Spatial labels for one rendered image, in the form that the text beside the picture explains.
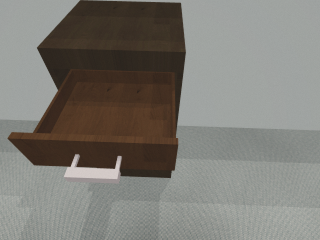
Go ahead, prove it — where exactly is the drawer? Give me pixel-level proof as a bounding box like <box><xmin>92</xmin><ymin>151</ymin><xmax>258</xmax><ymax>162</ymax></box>
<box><xmin>7</xmin><ymin>69</ymin><xmax>179</xmax><ymax>171</ymax></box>

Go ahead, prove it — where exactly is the handle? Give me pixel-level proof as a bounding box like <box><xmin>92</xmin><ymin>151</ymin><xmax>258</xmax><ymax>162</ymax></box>
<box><xmin>64</xmin><ymin>154</ymin><xmax>122</xmax><ymax>184</ymax></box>

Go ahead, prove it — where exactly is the cabinet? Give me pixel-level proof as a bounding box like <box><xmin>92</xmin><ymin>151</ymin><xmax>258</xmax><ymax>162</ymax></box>
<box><xmin>37</xmin><ymin>0</ymin><xmax>186</xmax><ymax>178</ymax></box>

